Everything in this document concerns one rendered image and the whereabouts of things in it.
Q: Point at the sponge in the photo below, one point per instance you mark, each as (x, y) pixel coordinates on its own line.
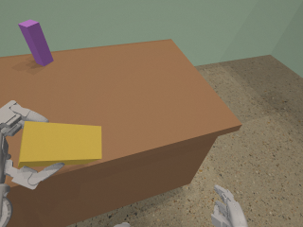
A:
(46, 144)

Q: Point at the right robot hand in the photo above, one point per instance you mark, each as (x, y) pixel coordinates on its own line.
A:
(232, 213)

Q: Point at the left robot hand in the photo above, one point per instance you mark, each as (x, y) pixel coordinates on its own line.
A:
(12, 119)

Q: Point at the left robot forearm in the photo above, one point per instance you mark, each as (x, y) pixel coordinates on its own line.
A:
(6, 208)

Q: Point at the table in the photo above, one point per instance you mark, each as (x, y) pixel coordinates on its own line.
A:
(159, 119)

